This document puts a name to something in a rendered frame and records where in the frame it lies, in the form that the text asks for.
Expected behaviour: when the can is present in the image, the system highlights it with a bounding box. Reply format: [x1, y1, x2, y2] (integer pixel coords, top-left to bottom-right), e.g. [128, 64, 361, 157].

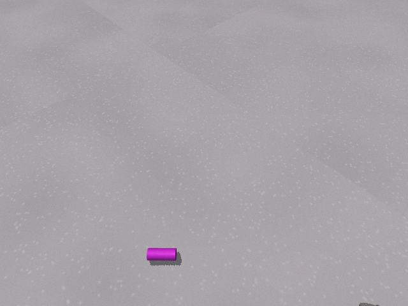
[147, 248, 177, 261]

